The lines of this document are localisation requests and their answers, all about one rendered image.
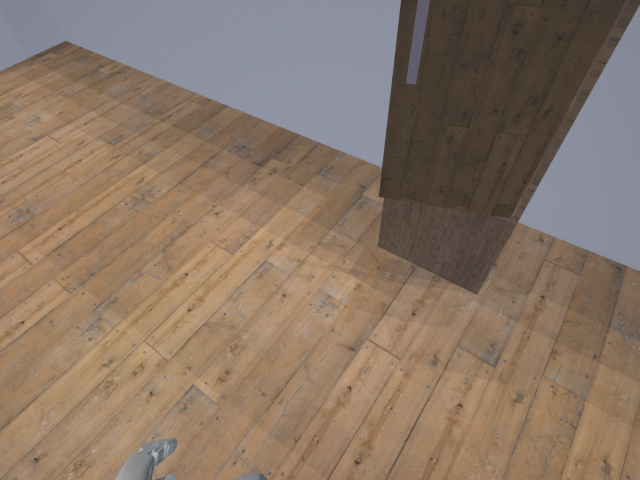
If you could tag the handle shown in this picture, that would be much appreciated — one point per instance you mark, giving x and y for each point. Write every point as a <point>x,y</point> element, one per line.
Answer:
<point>417,40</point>

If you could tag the robot left hand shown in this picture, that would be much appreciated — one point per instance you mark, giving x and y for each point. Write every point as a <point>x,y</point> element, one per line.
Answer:
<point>140,466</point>

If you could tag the cupboard door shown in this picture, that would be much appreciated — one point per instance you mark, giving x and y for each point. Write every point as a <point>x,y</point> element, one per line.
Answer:
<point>495,80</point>

